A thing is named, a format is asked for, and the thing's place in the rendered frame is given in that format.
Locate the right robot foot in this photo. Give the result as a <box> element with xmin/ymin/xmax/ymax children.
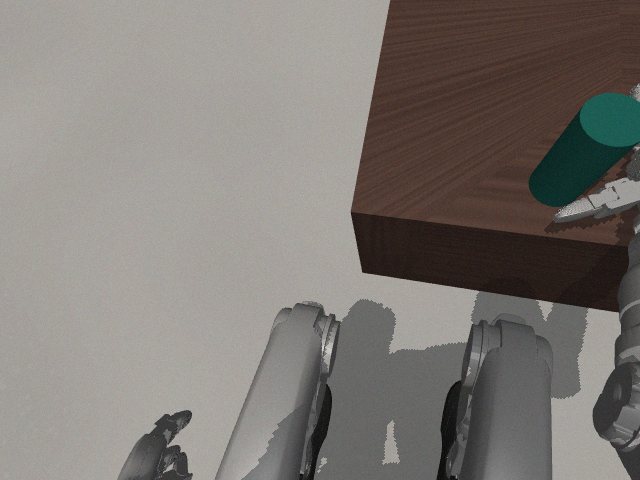
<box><xmin>437</xmin><ymin>380</ymin><xmax>462</xmax><ymax>480</ymax></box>

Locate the right robot arm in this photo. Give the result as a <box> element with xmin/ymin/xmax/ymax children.
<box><xmin>593</xmin><ymin>214</ymin><xmax>640</xmax><ymax>480</ymax></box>

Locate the left robot hand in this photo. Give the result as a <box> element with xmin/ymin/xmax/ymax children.
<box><xmin>117</xmin><ymin>410</ymin><xmax>193</xmax><ymax>480</ymax></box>

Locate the left robot foot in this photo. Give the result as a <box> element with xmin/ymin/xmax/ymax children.
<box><xmin>299</xmin><ymin>384</ymin><xmax>332</xmax><ymax>480</ymax></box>

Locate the right robot hand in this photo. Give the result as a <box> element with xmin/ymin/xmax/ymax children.
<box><xmin>553</xmin><ymin>83</ymin><xmax>640</xmax><ymax>223</ymax></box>

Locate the can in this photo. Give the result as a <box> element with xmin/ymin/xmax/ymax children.
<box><xmin>529</xmin><ymin>93</ymin><xmax>640</xmax><ymax>207</ymax></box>

